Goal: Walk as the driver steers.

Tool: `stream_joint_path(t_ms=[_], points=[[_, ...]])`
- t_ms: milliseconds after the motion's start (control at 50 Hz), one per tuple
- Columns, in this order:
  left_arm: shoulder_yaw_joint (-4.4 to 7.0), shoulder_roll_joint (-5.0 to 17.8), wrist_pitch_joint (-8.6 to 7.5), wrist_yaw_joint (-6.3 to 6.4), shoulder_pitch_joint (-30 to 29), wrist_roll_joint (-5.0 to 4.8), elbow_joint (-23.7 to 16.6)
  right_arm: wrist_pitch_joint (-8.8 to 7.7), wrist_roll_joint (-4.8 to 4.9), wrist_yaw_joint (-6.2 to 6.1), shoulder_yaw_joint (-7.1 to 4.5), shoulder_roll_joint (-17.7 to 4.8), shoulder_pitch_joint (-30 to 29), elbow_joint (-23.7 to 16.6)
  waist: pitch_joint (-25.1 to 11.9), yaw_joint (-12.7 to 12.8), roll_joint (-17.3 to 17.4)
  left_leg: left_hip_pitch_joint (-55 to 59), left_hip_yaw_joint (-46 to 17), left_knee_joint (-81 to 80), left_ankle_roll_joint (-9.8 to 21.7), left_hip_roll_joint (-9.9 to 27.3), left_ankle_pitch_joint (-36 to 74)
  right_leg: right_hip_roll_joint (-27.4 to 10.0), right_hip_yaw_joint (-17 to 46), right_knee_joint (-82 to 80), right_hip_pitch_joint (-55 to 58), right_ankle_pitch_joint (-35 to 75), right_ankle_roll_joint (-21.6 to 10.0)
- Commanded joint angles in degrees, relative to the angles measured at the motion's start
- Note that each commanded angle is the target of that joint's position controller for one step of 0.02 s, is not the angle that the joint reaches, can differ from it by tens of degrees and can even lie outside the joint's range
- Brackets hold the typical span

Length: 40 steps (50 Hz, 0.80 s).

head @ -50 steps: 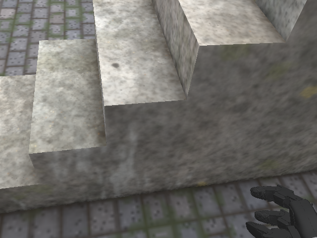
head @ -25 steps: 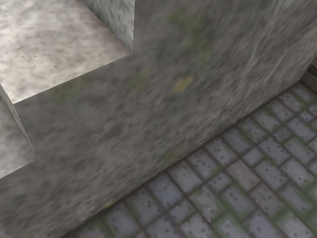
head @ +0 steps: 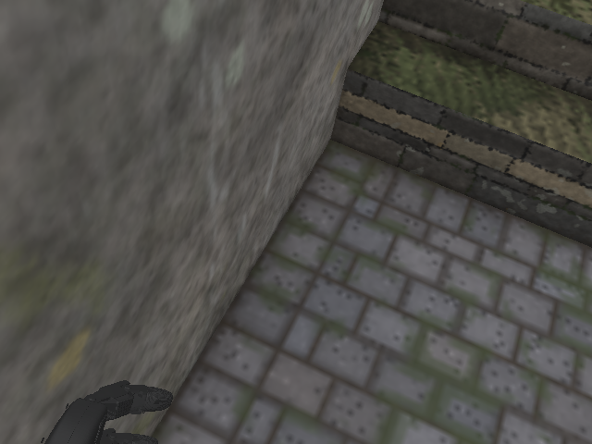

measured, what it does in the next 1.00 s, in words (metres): walks ahead, turning left: left foot, then right foot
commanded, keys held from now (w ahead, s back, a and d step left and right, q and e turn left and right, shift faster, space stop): w+q+shift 1.00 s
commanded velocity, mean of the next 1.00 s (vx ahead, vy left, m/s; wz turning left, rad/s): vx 0.46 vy -0.42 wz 0.81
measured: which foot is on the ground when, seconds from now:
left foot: down 0.00-0.00, up 0.02-0.26, down 0.28-0.72, up 0.74-1.00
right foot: down 0.00-0.28, up 0.30-0.70, down 0.72-1.00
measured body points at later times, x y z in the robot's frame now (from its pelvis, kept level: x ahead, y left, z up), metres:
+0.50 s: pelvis +0.19 -0.09 +0.02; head +0.21 +0.00 +0.46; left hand +0.29 +0.20 -0.12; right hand +0.32 -0.36 -0.06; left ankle +0.23 +0.00 -0.72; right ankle +0.28 -0.28 -0.63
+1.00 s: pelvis +0.28 -0.24 +0.01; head +0.32 -0.19 +0.45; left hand +0.16 +0.05 -0.10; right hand +0.60 -0.33 -0.09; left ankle +0.17 -0.27 -0.69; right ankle +0.34 -0.27 -0.72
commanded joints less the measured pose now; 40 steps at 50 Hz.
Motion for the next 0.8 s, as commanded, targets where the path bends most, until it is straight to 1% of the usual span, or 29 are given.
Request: stream_joint_path(t_ms=[20,40,60,100,120,160,200,220,260,280,300,320,340,360,380,400,420,440,480,500,520,560,600,660,700,740,760,780,800], points=[[4.41,12.1,-1.18,2.42,20.5,1.69,6.2,-0.92,0.59,1.45,-0.59,-3.9,-3.5,-8.3,-19.9,10.1,-0.5,-39.3,-4.0,39.2,6.9,-4.9,10.0,-12.3,7.3,2.5,53.6,-0.2,-6.1],[5.83,14.5,-1.18,4.22,26.6,0.86,6.4,-0.44,0.6,0.98,0.33,-2.5,-6.2,-9.4,-26.5,14.9,-3.3,-46.5,-4.3,54.1,8.2,-8.7,-10.5,-21.5,16.5,1.0,54.8,7.7,-10.7],[5.47,12.6,-1.66,5.67,26.0,0.05,7.6,0.04,0.01,0.37,-0.07,-3.4,-11.4,-9.6,-21.3,14.7,2.7,-47.7,-7.7,57.5,9.7,-7.9,-6.8,-18.6,11.1,0.2,47.4,18.0,-9.5],[3.4,5.8,-2.28,6.36,17.3,-0.34,7.1,0.91,-1.19,-0.01,-0.38,-3.6,-10.3,-8.8,-12.2,8.4,2.7,-45.0,-6.3,51.6,8.0,-5.4,-2.8,-14.2,3.9,-3.2,33.8,22.8,-4.7],[2.52,3.5,-2.31,6.53,13.0,-0.73,6.2,1.88,-1.71,0.04,-0.51,-3.4,-8.7,-8.4,-10.4,5.5,0.8,-40.4,-6.0,48.0,6.9,-5.1,-2.1,-13.1,1.3,-5.9,26.7,22.3,-4.5],[1.84,2.2,-2.39,5.99,4.5,-0.78,4.6,3.66,-1.68,0.38,-0.05,-1.1,-4.6,-6.9,-7.0,0.2,-2.7,-27.3,-2.2,33.0,4.8,-6.7,-3.7,-10.2,-6.8,-9.6,13.4,34.7,-3.1],[1.86,2.6,-2.33,5.86,0.6,-0.87,4.2,3.83,-0.43,-0.54,-0.23,-2.2,-5.5,-6.9,-5.1,-0.9,-5.9,-20.4,-3.9,18.3,5.5,-4.7,3.1,-11.3,-6.9,-9.9,10.4,33.5,-2.6],[1.75,2.8,-1.97,6.08,0.7,-1.16,4.6,4.01,-0.53,-1.15,-0.11,-1.5,-3.3,-6.0,-7.2,-2.4,-5.0,-16.0,-4.2,13.7,6.4,-5.0,9.7,-11.2,-7.0,-6.7,11.9,39.0,-2.2],[1.67,3.4,-0.65,6.92,-2.6,-2.4,3.8,5.05,-2.28,-2.09,-0.76,-2.0,7.8,-1.6,-11.8,-8.2,0.5,-3.7,-4.8,5.1,7.2,-7.0,23.9,-6.2,-9.6,9.3,8.9,29.7,0.1],[1.18,3.1,0.12,7.06,-4.7,-1.08,2.8,6.03,-3.62,-2.27,-1.53,-4.3,11.4,0.0,-9.1,-9.9,5.8,2.1,-11.5,1.7,6.6,-5.0,22.6,-2.7,-7.1,19.7,-2.1,-1.0,1.1],[-0.08,-0.1,1.18,6.54,-0.7,0.93,1.6,7.21,-3.16,-2.81,-2.29,-10.6,6.9,-1.3,-2.9,-3.1,17.6,-3.7,-33.2,-8.1,6.5,6.2,16.8,2.5,-3.6,32.7,-11.0,-19.2,3.9],[-0.6,0.4,1.65,6.06,11.9,1.3,2.7,8.14,-2.19,-3.33,-2.29,-13.6,-5.1,-6.1,-5.3,4.1,24.6,-11.1,-55.6,-20.7,13.4,13.2,-6.6,2.9,5.1,39.5,-12.0,-19.0,5.5],[-0.13,3.7,1.7,5.91,14.8,2.42,5.1,8.19,-1.92,-2.87,-1.77,-11.4,-12.2,-8.7,-1.2,6.3,16.1,-16.8,-56.1,-23.1,15.8,12.9,-24.4,0.9,6.8,44.3,-12.2,-14.3,6.4],[0.83,6.1,1.6,6.14,12.1,2.64,5.0,7.47,-1.35,-2.34,-1.65,-10.3,-14.2,-9.5,2.6,6.0,10.0,-18.8,-49.9,-20.7,15.0,10.0,-18.0,0.2,6.8,46.4,-13.8,-8.9,7.3],[1.01,5.7,1.63,6.34,10.6,2.54,4.8,6.67,-1.04,-1.69,-1.29,-9.2,-14.6,-9.3,2.3,5.6,6.4,-16.9,-43.3,-17.2,13.3,7.7,-5.1,-0.8,7.2,46.9,-15.1,-4.7,7.8],[2.54,5.7,2.09,7.73,3.3,-0.2,-5.3,2.69,-0.22,-2.3,0.24,-7.6,-11.5,-10.3,-6.4,5.8,3.7,-7.9,-43.9,-15.0,12.1,6.4,-2.7,1.9,13.2,48.5,-11.7,-7.1,8.0],[2.98,6.0,1.9,8.03,1.6,-0.51,-6.3,1.54,0.43,-2.78,0.59,-7.0,-12.7,-9.8,-7.7,5.9,2.6,-5.2,-39.1,-13.1,10.5,6.5,4.1,1.1,13.3,48.3,-13.5,-6.3,7.8],[1.32,4.1,1.38,7.1,7.9,1.93,1.2,3.15,-0.71,-1.93,-1.73,-12.4,-18.0,-10.8,-0.8,5.7,6.9,-16.3,-26.2,-10.1,7.5,0.4,20.9,-0.2,6.7,40.9,-9.8,-2.4,7.4],[0.8,1.8,0.82,6.53,7.3,0.68,-0.9,3.22,-1.98,-0.65,-2.35,-11.5,-18.0,-13.0,-2.1,4.7,10.5,-21.9,-18.6,-7.4,5.9,-7.5,41.9,5.4,0.0,28.3,2.7,-4.8,7.2],[0.78,1.7,0.62,6.33,7.2,0.09,-2.2,3.2,-2.86,-0.69,-2.9,-11.6,-17.6,-13.5,-3.1,4.0,13.9,-21.0,-18.6,-7.5,6.2,-8.1,43.9,7.2,-1.5,23.7,4.9,-6.6,7.4],[0.5,1.1,0.73,6.35,7.2,-1.23,-2.7,3.55,-3.12,-0.71,-3.49,-12.0,-16.7,-13.3,-4.2,3.0,16.3,-18.3,-20.6,-7.8,7.2,-7.4,41.8,7.4,-1.5,19.9,4.7,-7.8,7.6],[1.1,1.8,0.36,7.06,6.9,-3.24,-4.5,4.25,-2.37,-1.19,-4.75,-11.5,-17.2,-14.7,-6.4,2.2,19.3,-14.7,-26.7,-8.8,7.9,-5.1,30.9,5.9,1.6,12.0,6.5,-5.9,7.9],[1.93,3.5,0.42,7.8,6.7,-3.81,-5.1,5.07,-2.34,-2.23,-5.45,-11.3,-18.7,-16.4,-6.4,1.8,21.1,-12.5,-33.9,-10.0,8.8,-1.6,18.6,3.7,5.4,7.5,5.6,-5.7,8.2],[2.76,5.2,0.66,8.62,9.7,-4.59,-4.3,5.53,-3.03,-2.23,-6.09,-11.7,-21.5,-18.7,-7.1,2.8,20.7,-13.4,-39.9,-8.5,8.2,-0.6,15.3,1.7,8.3,-0.6,10.1,-6.8,6.9],[3.15,5.2,0.25,9.46,12.3,-4.55,-1.8,5.87,-2.78,-1.42,-5.79,-10.4,-23.5,-20.4,-7.1,3.5,14.4,-20.3,-39.4,-4.4,6.5,-4.2,3.6,0.2,6.0,-10.6,20.5,-2.4,6.6],[4.37,8.5,0.71,10.25,13.7,-2.94,-1.3,6.33,-1.95,-0.78,-4.08,-5.6,-18.5,-21.2,-9.4,1.9,3.1,-31.1,-27.0,13.7,4.3,-11.3,-5.7,-9.3,7.7,-9.6,29.8,5.1,4.6],[5.38,12.3,1.45,9.7,8.9,-0.95,-3.2,6.93,-1.93,-1.54,-4.08,-5.7,-19.3,-22.3,-9.6,2.7,-13.3,-33.7,-12.7,32.9,1.1,-19.9,-11.8,-17.3,12.5,-8.6,20.2,21.8,-5.3],[4.29,6.9,2.1,9.34,7.8,-2.6,-3.9,7.6,-2.66,-2.58,-5.06,-10.2,-19.4,-20.8,-10.0,2.2,-4.4,-31.8,-8.7,46.2,-0.1,-15.8,-10.5,-16.8,6.6,-6.1,15.3,36.2,-7.4],[3.45,5.0,2.31,9.68,7.9,-3.19,-4.1,7.95,-2.83,-2.59,-5.37,-11.1,-19.7,-20.9,-10.7,1.8,-1.6,-30.4,-9.5,49.8,0.1,-15.7,-8.2,-14.3,2.1,-4.1,13.6,41.6,-6.5]])
Next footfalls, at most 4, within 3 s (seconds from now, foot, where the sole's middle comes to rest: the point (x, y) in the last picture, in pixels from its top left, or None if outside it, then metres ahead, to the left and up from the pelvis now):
0.28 left None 0.26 0.01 -0.76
0.72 right None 0.37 -0.24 -0.76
1.14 left None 0.16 -0.33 -0.76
1.44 right None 0.36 -0.32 -0.76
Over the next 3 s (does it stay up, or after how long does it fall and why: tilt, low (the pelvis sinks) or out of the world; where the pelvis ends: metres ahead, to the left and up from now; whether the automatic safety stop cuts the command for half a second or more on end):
stays up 0.36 -0.44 0.01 its command is cut before an obstacle from the start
